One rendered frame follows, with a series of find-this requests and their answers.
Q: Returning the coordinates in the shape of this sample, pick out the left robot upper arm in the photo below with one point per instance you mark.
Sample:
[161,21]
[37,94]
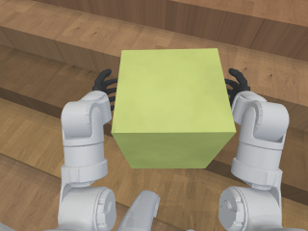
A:
[87,209]

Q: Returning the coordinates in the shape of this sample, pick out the robot right hand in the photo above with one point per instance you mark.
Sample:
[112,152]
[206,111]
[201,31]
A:
[237,87]

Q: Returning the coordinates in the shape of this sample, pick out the carton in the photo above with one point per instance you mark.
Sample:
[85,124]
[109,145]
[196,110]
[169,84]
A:
[172,108]

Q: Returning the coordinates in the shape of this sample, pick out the left robot forearm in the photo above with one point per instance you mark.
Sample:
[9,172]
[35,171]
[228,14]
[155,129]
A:
[83,135]

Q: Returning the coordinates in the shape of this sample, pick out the left robot thigh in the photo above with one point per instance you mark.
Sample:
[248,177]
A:
[140,214]

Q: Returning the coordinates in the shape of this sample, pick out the right robot forearm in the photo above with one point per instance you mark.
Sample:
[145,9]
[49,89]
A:
[261,141]

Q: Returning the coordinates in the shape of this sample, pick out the right robot upper arm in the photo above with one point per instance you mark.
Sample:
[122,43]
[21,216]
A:
[250,209]

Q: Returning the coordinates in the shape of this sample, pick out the robot left hand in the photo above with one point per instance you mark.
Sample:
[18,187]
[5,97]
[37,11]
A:
[101,85]

